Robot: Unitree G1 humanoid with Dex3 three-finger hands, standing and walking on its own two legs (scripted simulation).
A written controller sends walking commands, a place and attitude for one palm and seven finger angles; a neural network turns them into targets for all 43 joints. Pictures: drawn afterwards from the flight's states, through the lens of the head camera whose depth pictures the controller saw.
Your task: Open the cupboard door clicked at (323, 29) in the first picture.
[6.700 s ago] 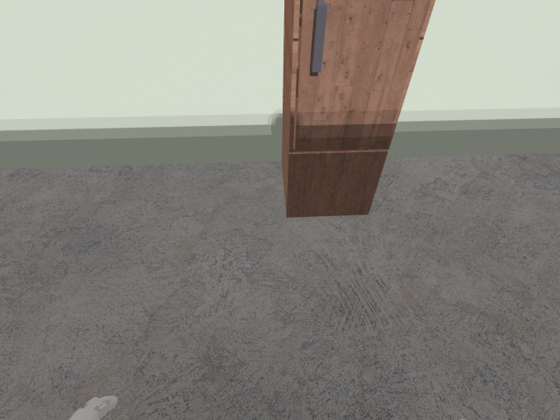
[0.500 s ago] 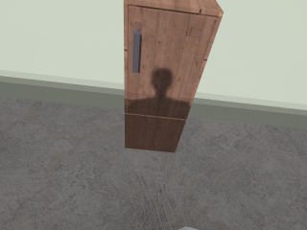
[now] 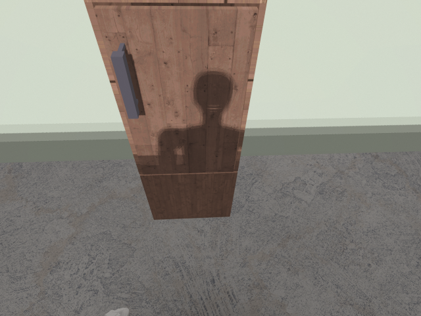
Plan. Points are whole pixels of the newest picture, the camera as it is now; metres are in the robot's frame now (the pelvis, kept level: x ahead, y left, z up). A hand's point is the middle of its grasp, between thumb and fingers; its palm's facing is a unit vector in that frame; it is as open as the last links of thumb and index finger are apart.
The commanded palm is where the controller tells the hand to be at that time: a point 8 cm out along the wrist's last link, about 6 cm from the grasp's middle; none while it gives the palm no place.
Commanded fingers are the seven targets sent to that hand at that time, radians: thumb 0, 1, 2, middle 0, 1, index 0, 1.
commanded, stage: come to a stop and stand still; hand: left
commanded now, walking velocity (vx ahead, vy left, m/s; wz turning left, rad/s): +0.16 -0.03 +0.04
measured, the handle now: (128, 82) +0.63 +0.22 +0.10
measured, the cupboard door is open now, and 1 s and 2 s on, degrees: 0 0 0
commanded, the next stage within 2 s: look again from close up in 1.60 s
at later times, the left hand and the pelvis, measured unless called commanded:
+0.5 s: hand out of the picture +0.07 +0.17 -0.17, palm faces +0.05 -0.98 -0.19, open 7.4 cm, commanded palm none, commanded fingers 0.00 0.90 0.90 -0.20 -0.30 -0.20 -0.30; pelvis +0.06 +0.00 +0.01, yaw -2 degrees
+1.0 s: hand out of the picture +0.03 +0.13 -0.13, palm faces +0.10 -0.96 -0.26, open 7.3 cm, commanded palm none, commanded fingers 0.00 0.90 0.90 -0.20 -0.30 -0.20 -0.30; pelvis +0.02 -0.05 +0.03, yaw +0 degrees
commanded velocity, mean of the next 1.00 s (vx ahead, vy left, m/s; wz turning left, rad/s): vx -0.04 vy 0.05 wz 0.00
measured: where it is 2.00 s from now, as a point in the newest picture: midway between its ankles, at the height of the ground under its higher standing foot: outside the picture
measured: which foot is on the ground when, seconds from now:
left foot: up 0.00-0.26, down 0.28-0.60, up 0.62-1.00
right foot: down 0.00-1.00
